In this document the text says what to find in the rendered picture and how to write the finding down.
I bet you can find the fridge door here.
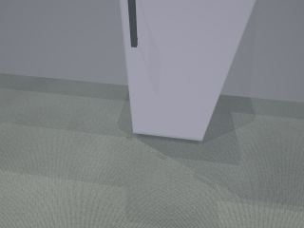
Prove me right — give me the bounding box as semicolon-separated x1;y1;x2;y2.
122;0;255;139

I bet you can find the handle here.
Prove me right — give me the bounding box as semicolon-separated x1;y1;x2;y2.
127;0;138;48

